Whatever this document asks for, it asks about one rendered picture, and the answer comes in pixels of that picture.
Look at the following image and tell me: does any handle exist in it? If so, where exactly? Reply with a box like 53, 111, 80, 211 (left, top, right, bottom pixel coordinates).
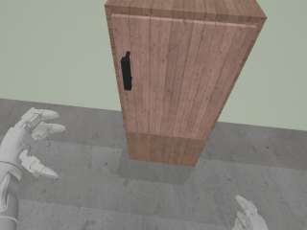
121, 51, 132, 91

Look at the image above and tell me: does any robot left hand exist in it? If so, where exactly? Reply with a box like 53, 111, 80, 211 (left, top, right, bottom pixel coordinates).
0, 107, 66, 179

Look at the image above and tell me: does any cupboard door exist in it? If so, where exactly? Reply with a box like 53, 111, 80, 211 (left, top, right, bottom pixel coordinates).
111, 13, 257, 140

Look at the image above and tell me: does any robot right hand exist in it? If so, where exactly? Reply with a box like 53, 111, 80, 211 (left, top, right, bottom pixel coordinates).
232, 195, 269, 230

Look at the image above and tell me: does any left robot forearm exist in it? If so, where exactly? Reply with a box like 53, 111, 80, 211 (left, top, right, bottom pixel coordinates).
0, 161, 24, 230

